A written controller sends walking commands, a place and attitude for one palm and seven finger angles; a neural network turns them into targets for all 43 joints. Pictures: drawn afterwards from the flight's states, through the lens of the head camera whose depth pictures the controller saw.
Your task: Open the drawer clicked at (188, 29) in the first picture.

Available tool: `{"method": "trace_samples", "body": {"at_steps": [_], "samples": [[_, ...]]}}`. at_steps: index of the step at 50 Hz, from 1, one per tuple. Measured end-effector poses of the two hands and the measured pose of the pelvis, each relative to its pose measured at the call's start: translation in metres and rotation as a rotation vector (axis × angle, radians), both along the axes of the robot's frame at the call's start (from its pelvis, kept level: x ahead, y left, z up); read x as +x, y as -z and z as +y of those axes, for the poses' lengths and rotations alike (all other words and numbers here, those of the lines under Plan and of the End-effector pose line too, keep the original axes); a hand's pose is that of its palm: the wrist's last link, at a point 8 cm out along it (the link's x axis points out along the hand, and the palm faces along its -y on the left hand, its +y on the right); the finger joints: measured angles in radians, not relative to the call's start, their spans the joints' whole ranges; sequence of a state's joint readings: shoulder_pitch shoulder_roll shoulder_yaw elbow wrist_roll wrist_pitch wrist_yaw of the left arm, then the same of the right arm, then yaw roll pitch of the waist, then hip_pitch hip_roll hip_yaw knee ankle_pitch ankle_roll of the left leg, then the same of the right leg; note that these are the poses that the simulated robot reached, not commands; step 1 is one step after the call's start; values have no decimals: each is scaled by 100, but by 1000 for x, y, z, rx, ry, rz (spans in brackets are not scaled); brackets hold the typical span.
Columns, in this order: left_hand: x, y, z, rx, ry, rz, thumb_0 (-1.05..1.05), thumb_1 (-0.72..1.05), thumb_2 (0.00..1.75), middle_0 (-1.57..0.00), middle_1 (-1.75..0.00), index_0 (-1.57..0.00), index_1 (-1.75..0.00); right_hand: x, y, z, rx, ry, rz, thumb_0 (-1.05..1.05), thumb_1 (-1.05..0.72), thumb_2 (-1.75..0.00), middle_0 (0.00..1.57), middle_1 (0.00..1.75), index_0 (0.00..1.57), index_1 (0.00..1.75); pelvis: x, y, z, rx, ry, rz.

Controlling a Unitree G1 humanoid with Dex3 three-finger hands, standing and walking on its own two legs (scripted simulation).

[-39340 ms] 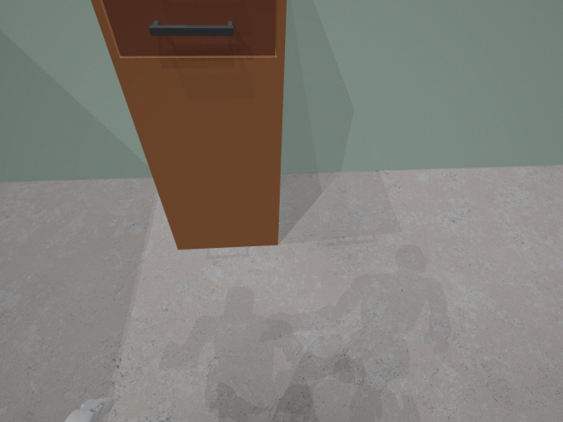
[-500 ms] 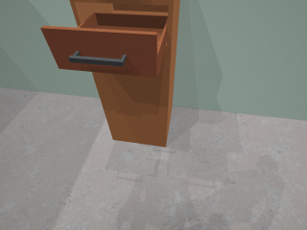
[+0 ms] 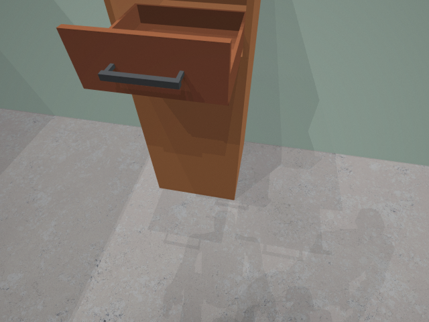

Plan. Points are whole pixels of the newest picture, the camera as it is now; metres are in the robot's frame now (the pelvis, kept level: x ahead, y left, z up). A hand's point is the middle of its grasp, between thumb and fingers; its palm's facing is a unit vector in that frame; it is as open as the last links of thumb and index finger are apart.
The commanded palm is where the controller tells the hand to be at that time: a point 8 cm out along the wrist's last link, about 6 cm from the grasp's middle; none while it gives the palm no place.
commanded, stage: look to check the result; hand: left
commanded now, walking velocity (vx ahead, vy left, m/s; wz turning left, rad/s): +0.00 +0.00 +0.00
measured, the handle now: (142, 75) +0.59 +0.19 +0.15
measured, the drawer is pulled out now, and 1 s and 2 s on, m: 0.26 0.26 0.26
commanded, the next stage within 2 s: stand and wait in 0.08 s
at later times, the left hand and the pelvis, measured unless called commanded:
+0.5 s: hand out of the picture +0.02 +0.19 -0.17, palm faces +0.02 -0.98 -0.22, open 7.4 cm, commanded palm none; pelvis +0.00 +0.00 +0.00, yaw +0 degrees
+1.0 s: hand out of the picture +0.02 +0.18 -0.17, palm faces +0.02 -0.98 -0.21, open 7.4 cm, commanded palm none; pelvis +0.00 +0.00 +0.00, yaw +0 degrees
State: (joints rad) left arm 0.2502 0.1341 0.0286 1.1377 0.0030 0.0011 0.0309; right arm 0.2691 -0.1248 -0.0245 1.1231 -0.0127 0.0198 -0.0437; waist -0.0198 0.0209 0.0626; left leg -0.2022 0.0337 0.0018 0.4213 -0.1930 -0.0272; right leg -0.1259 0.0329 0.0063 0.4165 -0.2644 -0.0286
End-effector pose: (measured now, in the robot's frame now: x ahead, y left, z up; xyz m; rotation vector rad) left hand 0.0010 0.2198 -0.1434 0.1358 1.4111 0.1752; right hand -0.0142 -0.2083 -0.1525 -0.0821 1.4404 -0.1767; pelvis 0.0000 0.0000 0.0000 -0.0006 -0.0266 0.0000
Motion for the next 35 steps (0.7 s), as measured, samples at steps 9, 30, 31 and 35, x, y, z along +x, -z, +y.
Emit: {"method": "trace_samples", "body": {"at_steps": [9,30,31,35], "samples": [[10,-2,9,10,12,-21,0,90,90,-20,-30,-20,-30,16,-3,-8,-24,-9,-35,1,-91,-90,20,30,20,30,3,-1,4,3,2,1],[13,-4,15,20,22,-15,0,90,90,-20,-30,-20,-30,12,-4,-9,-24,-11,-10,1,-91,-90,20,30,20,30,5,-2,4,4,3,0],[13,-4,15,20,22,-16,0,90,90,-20,-30,-20,-30,12,-4,-9,-23,-11,-11,1,-91,-90,20,30,20,30,5,-2,4,4,3,-1],[13,-4,14,22,24,-20,0,90,90,-20,-30,-20,-30,13,-4,-10,-24,-9,-15,1,-91,-90,20,30,20,30,4,-2,3,3,4,-3]]}}
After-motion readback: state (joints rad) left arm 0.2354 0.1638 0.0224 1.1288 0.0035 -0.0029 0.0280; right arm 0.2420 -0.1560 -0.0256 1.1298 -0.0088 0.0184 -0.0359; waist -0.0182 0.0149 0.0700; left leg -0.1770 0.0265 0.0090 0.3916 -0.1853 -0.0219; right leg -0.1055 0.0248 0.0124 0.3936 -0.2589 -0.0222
